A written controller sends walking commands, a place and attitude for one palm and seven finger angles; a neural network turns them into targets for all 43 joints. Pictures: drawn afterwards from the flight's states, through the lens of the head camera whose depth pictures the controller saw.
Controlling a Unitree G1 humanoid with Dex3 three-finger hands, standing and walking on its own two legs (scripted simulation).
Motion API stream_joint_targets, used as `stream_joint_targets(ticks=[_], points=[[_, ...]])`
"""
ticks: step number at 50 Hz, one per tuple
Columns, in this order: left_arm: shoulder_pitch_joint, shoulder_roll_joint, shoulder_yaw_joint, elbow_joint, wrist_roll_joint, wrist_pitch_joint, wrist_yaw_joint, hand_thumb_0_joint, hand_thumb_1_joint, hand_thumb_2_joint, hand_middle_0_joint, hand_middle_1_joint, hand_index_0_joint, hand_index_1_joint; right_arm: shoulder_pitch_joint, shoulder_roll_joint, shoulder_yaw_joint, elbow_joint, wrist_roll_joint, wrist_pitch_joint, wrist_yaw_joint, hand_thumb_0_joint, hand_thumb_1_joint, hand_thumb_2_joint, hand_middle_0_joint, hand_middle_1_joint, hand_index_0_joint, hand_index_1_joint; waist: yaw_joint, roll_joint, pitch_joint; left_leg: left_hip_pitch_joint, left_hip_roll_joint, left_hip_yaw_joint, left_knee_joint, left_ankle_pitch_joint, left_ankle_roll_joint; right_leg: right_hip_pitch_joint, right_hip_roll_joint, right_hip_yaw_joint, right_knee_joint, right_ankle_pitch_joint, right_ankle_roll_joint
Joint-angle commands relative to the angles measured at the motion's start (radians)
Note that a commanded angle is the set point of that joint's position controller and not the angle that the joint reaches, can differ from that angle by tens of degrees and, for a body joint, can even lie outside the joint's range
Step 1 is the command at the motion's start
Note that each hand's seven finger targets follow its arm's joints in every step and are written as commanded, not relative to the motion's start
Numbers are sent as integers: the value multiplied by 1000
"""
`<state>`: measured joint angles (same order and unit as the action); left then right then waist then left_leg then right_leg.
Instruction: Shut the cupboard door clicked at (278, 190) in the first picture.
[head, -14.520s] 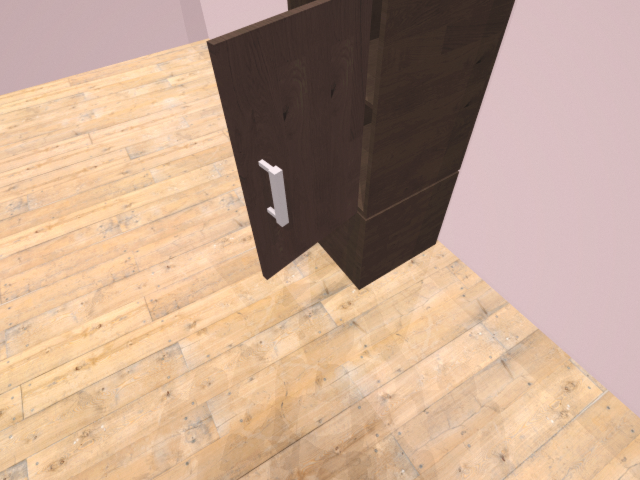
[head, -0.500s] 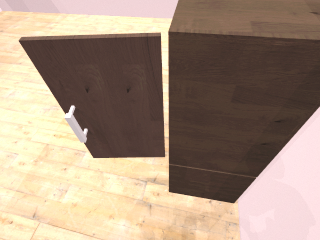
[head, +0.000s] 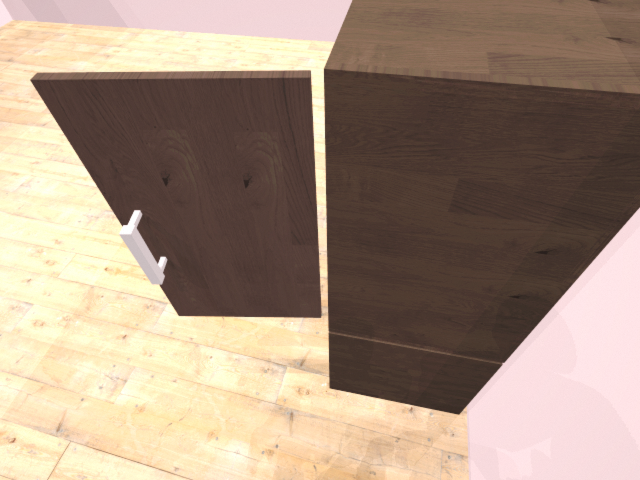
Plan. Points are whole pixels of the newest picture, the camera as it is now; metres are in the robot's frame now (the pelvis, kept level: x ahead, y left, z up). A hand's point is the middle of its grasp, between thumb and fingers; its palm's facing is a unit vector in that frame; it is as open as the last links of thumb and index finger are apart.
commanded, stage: come to a stop and stand still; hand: left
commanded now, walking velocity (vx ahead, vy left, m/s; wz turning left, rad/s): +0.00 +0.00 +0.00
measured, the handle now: (147, 248) +0.47 +0.35 -0.06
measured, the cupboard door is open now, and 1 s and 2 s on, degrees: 100 100 100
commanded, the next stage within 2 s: look again from close up in 0.22 s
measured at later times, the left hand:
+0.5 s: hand out of the picture +0.00 +0.18 -0.17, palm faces +0.03 -0.98 -0.21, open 7.3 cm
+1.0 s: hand out of the picture -0.01 +0.18 -0.17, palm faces +0.04 -0.98 -0.19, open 7.3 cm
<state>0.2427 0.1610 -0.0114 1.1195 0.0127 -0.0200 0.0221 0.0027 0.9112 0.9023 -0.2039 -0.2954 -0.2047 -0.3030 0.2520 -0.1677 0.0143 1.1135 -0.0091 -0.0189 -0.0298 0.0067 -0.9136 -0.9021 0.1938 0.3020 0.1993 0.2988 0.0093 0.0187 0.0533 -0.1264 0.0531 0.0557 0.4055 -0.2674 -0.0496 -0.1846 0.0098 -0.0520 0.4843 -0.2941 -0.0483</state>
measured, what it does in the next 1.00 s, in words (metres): stands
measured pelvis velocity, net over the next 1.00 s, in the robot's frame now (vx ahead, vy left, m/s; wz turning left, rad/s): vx -0.01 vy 0.00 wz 0.02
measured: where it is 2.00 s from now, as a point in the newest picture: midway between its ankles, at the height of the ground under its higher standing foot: outside the picture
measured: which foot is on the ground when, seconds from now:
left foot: down 0.00-1.00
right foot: down 0.00-1.00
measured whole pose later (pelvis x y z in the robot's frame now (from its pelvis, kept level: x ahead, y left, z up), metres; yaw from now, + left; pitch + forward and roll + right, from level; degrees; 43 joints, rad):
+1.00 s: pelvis -0.01 +0.00 +0.00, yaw +1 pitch -1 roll +1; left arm 0.26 0.16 0.00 1.12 0.01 -0.02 0.02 0.00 0.91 0.90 -0.20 -0.30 -0.20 -0.30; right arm 0.27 -0.15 0.01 1.13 -0.01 -0.02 -0.03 0.01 -0.91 -0.90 0.19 0.30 0.20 0.30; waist 0.02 0.00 0.06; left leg -0.14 0.05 0.04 0.40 -0.24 -0.05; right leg -0.18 0.01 -0.07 0.45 -0.26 -0.05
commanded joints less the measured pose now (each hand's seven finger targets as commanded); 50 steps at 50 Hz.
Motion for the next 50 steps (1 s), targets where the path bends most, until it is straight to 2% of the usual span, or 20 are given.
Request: stream_joint_targets(ticks=[1, 10, 14, 18, 24, 28, 29, 33, 34, 38, 44, 46, 47, 50], points=[[56, 136, 28, -32, -3, -13, 11, 0, 900, 900, -200, -300, -200, -300, 74, -83, -18, -16, -3, -8, -9, 0, -900, -900, 200, 300, 200, 300, -5, -27, -18, -16, 48, -33, -31, 180, 54, 11, -125, 119, -96, 323, -7], [59, 138, 32, -33, -1, -16, 10, 0, 900, 900, -200, -300, -200, -300, 74, -84, -20, -17, -3, -7, -10, 0, -900, -900, 200, 300, 200, 300, -5, -46, -13, -22, 47, -33, -32, 173, 50, 21, -125, 120, -114, 334, -5], [63, 131, 34, -32, -2, -15, 9, 0, 900, 900, -200, -300, -200, -300, 74, -72, -20, -13, -5, -9, -12, 0, -900, -900, 200, 300, 200, 300, 0, -29, -11, -16, 52, -34, -39, 189, 51, 25, -123, 109, -114, 331, -6], [56, 133, 32, -33, -3, -13, 8, 0, 900, 900, -200, -300, -200, -300, 74, -82, -19, -12, -5, -8, -11, 0, -900, -900, 200, 300, 200, 300, -1, -19, 0, -24, 51, -40, -48, 165, 50, 10, -121, 110, -124, 264, -6], [55, 125, 33, -32, -2, -12, 6, 0, 900, 900, -200, -300, -200, -300, 83, -68, -17, -9, -5, -7, -11, 0, -900, -900, 200, 300, 200, 300, -1, -31, 11, -31, 52, -43, -57, 155, 50, 9, -117, 107, -134, 232, -5], [56, 123, 33, -33, -3, -11, 6, 0, 900, 900, -200, -300, -200, -300, 81, -78, -16, -8, -5, -10, -10, 0, -900, -900, 200, 300, 200, 300, 2, -15, 12, -36, 51, -53, -63, 157, 53, 3, -115, 107, -133, 203, -5], [57, 119, 34, -33, -1, -11, 6, 0, 900, 900, -200, -300, -200, -300, 89, -65, -16, -7, -5, -10, -12, 0, -900, -900, 200, 300, 200, 300, 1, -20, 16, -37, 54, -52, -65, 163, 54, 8, -113, 103, -131, 211, -5], [57, 120, 34, -32, -2, -12, 5, 0, 900, 900, -200, -300, -200, -300, 88, -76, -18, -8, -5, -10, -10, 0, -900, -900, 200, 300, 200, 300, 1, -36, 7, -38, 49, -56, -62, 157, 53, 5, -116, 104, -133, 201, -4], [66, 115, 33, -30, -1, -12, 5, 0, 900, 900, -200, -300, -200, -300, 93, -62, -17, -4, -5, -10, -11, 0, -900, -900, 200, 300, 200, 300, 3, -32, 5, -34, 50, -50, -61, 161, 54, 13, -117, 102, -135, 217, -4], [64, 117, 34, -29, -3, -12, 5, 0, 900, 900, -200, -300, -200, -300, 91, -71, -17, -5, -6, -10, -10, 0, -900, -900, 200, 300, 200, 300, 2, -26, 7, -37, 48, -53, -61, 154, 53, 3, -118, 102, -136, 194, -4], [72, 115, 35, -29, -1, -15, 6, 0, 900, 900, -200, -300, -200, -300, 94, -60, -20, -3, -4, -11, -12, 0, -900, -900, 200, 300, 200, 300, 2, -33, -4, -33, 49, -52, -56, 175, 53, 19, -121, 99, -128, 249, -4], [70, 119, 34, -28, -2, -14, 6, 0, 900, 900, -200, -300, -200, -300, 88, -69, -19, -3, -4, -10, -11, 0, -900, -900, 200, 300, 200, 300, 1, -19, 8, -40, 46, -55, -56, 159, 52, 5, -121, 106, -133, 218, -5], [72, 121, 36, -31, -1, -15, 6, 0, 900, 900, -200, -300, -200, -300, 92, -70, -20, -5, -5, -9, -10, 0, -900, -900, 200, 300, 200, 300, 4, -8, 2, -43, 42, -49, -51, 151, 52, 11, -127, 110, -136, 207, -7], [87, 119, 43, -30, 2, -9, 10, 0, 900, 900, -200, -300, -200, -300, 109, -48, -18, -11, -7, 4, -8, 0, -900, -900, 200, 300, 200, 300, 9, -27, 16, -83, 23, -31, -23, 98, 43, 15, -158, 135, -137, 162, -21]])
